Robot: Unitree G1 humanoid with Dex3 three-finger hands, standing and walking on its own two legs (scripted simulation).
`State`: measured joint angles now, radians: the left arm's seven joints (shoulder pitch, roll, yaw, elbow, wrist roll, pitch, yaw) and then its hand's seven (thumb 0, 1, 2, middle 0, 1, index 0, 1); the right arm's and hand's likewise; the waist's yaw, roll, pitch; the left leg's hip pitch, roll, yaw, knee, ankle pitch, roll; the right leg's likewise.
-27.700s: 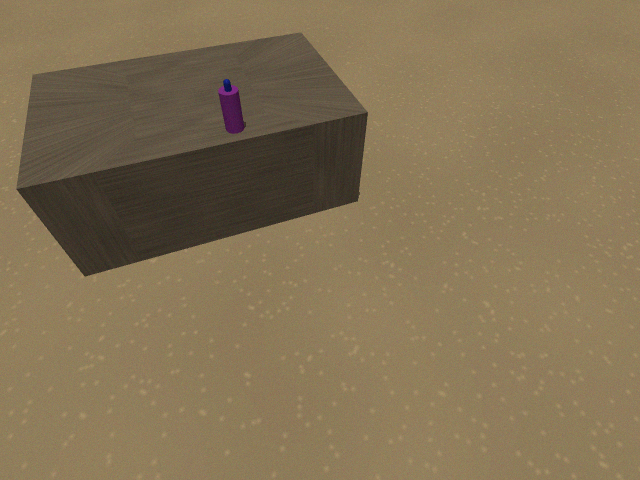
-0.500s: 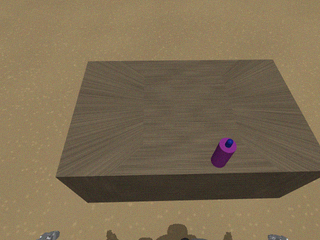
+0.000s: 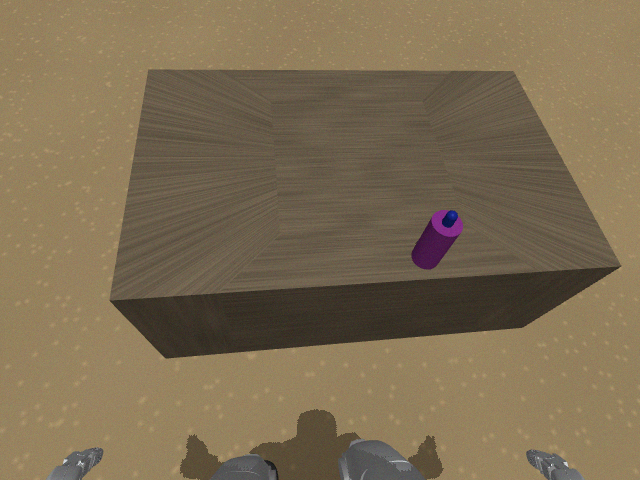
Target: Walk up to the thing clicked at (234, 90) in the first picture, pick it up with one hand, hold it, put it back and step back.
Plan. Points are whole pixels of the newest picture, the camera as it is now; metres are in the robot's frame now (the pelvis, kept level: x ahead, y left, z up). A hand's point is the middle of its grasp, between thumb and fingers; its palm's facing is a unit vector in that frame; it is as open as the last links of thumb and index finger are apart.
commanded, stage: step back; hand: right
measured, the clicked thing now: (438, 237) +0.56 -0.27 -0.23
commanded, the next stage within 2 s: none
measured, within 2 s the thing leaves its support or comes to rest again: neither
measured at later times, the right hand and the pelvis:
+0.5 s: hand out of the picture -0.04 -0.30 -0.16, palm faces -0.10 +0.89 -0.44, open 7.4 cm; pelvis -0.13 -0.02 -0.01, yaw +3 degrees
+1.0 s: hand out of the picture -0.16 -0.35 -0.15, palm faces +0.00 +0.90 -0.43, open 7.4 cm; pelvis -0.30 -0.07 -0.02, yaw -3 degrees
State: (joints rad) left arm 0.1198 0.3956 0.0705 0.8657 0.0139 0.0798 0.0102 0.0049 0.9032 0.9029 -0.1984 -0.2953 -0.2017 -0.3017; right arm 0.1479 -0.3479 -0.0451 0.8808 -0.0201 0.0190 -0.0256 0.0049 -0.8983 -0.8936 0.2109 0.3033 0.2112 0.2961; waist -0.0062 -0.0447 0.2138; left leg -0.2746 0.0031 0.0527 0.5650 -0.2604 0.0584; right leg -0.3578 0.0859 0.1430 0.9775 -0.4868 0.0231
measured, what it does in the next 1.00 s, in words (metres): walks backwards: right foot, then left foot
